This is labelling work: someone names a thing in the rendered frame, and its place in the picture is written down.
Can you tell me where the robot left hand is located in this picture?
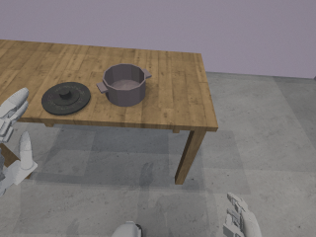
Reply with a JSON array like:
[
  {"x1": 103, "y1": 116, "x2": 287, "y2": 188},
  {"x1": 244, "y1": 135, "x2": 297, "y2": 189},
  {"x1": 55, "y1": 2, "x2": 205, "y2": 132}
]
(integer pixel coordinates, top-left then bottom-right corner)
[{"x1": 0, "y1": 87, "x2": 38, "y2": 197}]

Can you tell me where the knob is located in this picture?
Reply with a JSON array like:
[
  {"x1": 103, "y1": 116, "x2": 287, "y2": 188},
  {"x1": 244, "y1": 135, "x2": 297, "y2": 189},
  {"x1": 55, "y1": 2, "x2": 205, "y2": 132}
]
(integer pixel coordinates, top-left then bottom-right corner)
[{"x1": 58, "y1": 87, "x2": 71, "y2": 99}]

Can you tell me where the left robot thigh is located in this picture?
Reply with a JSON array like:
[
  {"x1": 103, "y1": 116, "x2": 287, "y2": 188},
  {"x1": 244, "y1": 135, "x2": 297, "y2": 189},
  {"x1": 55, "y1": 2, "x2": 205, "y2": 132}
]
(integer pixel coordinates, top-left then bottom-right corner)
[{"x1": 111, "y1": 224, "x2": 141, "y2": 237}]

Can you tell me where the table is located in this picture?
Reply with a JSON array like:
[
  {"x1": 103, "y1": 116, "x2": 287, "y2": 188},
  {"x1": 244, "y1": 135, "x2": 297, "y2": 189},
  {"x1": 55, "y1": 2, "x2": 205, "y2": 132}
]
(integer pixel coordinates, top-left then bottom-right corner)
[{"x1": 0, "y1": 39, "x2": 218, "y2": 185}]

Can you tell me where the lid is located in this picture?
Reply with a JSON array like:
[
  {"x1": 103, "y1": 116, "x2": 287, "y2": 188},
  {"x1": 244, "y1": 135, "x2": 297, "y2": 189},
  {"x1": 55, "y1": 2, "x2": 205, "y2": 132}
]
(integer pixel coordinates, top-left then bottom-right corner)
[{"x1": 41, "y1": 82, "x2": 91, "y2": 116}]

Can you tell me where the robot left shin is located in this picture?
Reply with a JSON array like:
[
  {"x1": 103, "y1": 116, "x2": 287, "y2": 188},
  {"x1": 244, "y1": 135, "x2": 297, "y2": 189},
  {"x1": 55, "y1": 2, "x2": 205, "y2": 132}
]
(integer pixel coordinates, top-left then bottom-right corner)
[{"x1": 125, "y1": 221, "x2": 137, "y2": 227}]

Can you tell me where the robot right hand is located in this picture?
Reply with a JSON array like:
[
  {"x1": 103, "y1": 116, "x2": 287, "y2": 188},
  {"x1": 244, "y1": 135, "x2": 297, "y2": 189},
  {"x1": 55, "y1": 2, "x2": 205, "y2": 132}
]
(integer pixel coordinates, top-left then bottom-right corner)
[{"x1": 223, "y1": 193, "x2": 263, "y2": 237}]

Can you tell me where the pot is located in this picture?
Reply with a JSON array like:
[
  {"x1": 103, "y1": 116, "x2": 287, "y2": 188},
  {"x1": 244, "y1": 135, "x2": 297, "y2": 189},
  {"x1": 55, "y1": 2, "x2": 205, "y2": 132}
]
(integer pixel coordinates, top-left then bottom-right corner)
[{"x1": 96, "y1": 63, "x2": 152, "y2": 107}]

